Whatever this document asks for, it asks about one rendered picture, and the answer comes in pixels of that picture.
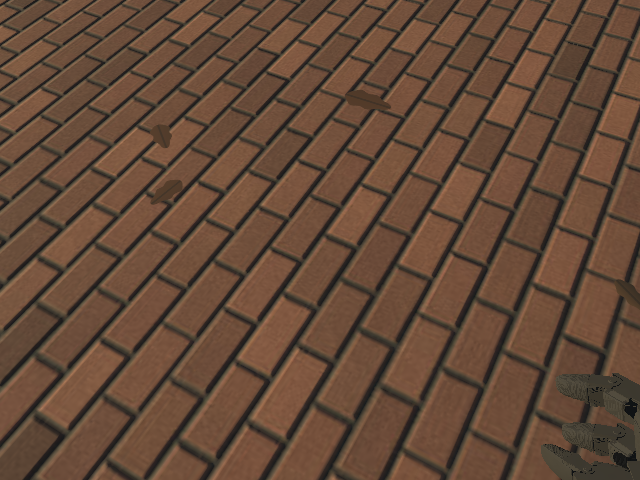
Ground right robot hand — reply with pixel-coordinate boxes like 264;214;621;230
541;373;640;480

